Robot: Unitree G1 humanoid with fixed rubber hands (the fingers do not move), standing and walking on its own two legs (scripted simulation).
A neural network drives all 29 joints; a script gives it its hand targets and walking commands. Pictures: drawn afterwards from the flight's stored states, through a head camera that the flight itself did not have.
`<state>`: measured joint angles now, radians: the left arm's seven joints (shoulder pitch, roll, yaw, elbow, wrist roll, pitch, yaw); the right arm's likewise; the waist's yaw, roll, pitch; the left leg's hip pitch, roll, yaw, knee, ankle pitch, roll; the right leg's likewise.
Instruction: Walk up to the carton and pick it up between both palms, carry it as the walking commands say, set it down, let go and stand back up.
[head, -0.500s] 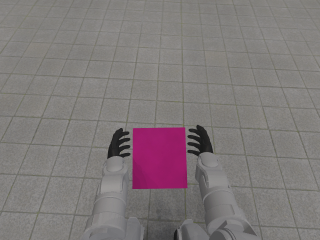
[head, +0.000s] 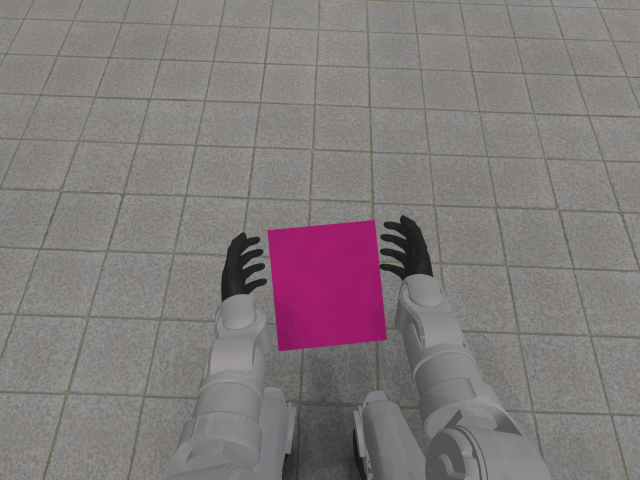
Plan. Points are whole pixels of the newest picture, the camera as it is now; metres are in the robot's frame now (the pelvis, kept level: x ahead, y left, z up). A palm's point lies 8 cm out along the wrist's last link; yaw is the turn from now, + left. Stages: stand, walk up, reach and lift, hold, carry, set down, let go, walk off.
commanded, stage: set down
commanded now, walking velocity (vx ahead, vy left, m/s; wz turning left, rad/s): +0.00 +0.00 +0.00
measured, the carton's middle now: (324, 280) +0.41 +0.00 -0.17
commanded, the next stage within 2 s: none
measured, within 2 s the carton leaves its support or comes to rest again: neither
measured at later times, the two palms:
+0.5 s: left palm (251, 293) +0.39 +0.12 -0.15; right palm (400, 278) +0.41 -0.11 -0.15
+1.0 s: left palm (259, 296) +0.40 +0.12 -0.23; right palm (390, 284) +0.43 -0.12 -0.23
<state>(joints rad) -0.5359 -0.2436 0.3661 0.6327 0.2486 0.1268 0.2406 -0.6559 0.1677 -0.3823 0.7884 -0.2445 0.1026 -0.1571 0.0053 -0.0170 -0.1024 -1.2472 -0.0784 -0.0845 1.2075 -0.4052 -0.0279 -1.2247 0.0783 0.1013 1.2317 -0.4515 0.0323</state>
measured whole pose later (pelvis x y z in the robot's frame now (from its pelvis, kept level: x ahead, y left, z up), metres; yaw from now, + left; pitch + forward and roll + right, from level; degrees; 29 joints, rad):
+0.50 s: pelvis -0.01 +0.00 -0.07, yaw +0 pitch +34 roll +0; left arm -0.68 -0.19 0.35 0.68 0.17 0.13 0.27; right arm -0.78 0.12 -0.35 0.82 -0.19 0.10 -0.20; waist 0.01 -0.02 -0.14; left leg -1.60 -0.11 -0.10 1.49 -0.49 -0.06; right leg -1.58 0.13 0.11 1.52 -0.53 0.04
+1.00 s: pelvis -0.03 -0.01 -0.14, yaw +0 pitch +38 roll +1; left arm -0.84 -0.14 0.37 0.70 0.15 0.16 0.26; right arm -0.95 0.08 -0.36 0.85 -0.18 0.13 -0.21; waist 0.02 -0.02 -0.08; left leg -1.85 -0.14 -0.11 1.71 -0.52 -0.09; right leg -1.84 0.17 0.11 1.74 -0.56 0.06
